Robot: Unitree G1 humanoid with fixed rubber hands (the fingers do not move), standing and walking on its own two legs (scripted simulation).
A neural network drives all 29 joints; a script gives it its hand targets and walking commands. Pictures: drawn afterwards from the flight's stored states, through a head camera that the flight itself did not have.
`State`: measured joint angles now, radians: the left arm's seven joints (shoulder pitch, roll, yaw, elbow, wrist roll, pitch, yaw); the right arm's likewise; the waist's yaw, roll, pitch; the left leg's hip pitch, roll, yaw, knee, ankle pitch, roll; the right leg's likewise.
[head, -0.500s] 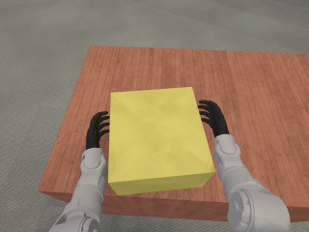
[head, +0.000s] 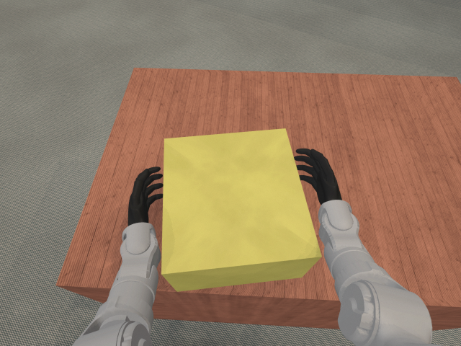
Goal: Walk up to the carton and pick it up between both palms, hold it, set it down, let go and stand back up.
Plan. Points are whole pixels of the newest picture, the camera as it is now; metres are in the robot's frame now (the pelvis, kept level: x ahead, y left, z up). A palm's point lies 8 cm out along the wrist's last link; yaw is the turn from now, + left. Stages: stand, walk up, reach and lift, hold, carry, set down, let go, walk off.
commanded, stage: set down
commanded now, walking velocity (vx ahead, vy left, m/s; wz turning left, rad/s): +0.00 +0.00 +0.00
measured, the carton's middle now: (232, 207) +0.39 +0.02 -0.06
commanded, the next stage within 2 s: none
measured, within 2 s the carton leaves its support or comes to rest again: neither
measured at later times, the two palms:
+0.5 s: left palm (140, 214) +0.35 +0.19 -0.01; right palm (326, 192) +0.41 -0.15 +0.00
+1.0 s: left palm (140, 216) +0.35 +0.20 -0.04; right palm (322, 182) +0.44 -0.15 -0.02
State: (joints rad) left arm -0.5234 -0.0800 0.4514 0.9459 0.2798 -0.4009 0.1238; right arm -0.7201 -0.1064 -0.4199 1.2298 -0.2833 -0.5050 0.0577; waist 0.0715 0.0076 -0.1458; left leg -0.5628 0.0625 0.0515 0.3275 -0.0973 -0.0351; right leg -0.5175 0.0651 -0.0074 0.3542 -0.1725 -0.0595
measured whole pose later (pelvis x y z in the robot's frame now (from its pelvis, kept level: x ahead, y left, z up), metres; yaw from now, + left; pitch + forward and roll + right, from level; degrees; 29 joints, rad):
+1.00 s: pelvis -0.01 +0.00 -0.03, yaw -1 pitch +27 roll -1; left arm -0.69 0.01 0.14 1.23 -0.06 -0.45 0.18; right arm -0.93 -0.30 0.09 1.55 0.28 -0.50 0.04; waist 0.17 0.02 -0.26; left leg -0.88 0.09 0.04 0.64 -0.22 -0.04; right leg -0.81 0.08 -0.02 0.62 -0.27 -0.06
